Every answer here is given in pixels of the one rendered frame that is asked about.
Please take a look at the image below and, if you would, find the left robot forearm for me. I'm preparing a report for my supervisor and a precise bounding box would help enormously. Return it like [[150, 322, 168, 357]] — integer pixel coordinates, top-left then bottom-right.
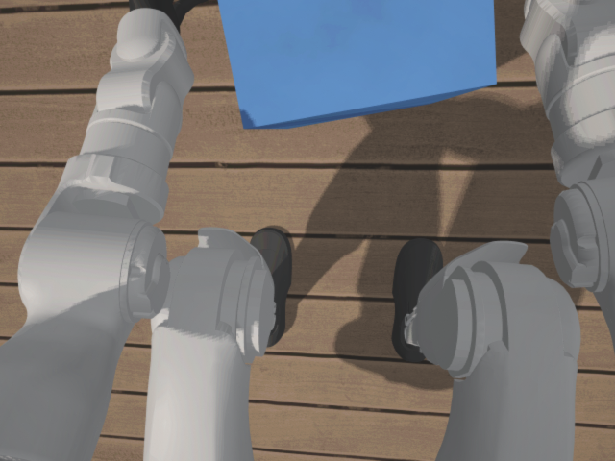
[[17, 8, 194, 307]]

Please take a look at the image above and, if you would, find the robot thigh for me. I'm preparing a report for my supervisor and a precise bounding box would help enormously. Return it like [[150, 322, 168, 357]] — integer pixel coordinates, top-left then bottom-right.
[[431, 261, 578, 461], [143, 247, 273, 461]]

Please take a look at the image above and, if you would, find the robot left hand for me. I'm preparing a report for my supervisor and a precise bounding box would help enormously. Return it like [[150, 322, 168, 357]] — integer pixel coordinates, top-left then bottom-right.
[[129, 0, 208, 33]]

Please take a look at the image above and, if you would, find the left robot upper arm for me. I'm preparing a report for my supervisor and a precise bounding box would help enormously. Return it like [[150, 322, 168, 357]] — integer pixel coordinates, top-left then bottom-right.
[[0, 211, 170, 461]]

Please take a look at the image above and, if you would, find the robot right thigh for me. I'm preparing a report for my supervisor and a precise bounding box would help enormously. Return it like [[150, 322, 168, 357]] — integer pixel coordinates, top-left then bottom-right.
[[431, 261, 578, 461]]

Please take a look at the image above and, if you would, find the right robot upper arm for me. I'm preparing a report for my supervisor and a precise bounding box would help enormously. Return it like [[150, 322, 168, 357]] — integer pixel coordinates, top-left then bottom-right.
[[550, 176, 615, 353]]

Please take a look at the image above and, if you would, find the right robot forearm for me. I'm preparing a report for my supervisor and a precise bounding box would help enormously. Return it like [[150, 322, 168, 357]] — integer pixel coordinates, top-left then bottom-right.
[[520, 0, 615, 188]]

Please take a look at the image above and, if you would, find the robot left thigh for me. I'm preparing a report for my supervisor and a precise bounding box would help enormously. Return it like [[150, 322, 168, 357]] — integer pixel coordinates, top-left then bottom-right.
[[143, 247, 273, 461]]

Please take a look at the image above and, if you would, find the carton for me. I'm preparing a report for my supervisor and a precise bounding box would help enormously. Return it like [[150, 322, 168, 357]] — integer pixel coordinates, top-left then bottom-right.
[[218, 0, 497, 129]]

